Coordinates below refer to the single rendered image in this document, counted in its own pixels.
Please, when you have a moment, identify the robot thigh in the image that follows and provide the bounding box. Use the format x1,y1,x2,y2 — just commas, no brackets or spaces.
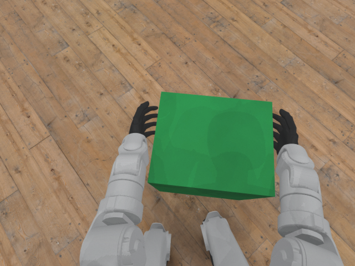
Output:
200,216,249,266
144,228,171,266

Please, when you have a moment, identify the carton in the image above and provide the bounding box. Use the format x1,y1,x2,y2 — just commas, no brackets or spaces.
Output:
148,91,275,200

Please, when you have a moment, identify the robot left upper arm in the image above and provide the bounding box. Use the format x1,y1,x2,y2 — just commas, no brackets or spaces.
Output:
80,223,146,266

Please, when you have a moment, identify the robot right thigh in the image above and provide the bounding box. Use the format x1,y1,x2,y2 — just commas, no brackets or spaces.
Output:
200,216,249,266

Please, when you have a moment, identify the robot left forearm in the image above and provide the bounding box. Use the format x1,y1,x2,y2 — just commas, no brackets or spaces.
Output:
79,133,149,261

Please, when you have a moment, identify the robot left thigh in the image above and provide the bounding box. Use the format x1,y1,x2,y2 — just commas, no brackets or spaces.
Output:
144,228,171,266

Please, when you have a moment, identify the robot right hand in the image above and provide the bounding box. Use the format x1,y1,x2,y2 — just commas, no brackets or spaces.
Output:
272,109,298,155

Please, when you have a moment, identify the robot right forearm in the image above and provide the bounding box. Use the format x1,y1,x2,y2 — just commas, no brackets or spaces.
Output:
276,144,342,261

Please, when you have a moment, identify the robot left hand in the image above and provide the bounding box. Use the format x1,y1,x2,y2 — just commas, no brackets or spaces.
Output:
129,101,158,138

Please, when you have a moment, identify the robot right upper arm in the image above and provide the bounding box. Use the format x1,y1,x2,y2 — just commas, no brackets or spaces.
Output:
269,237,344,266

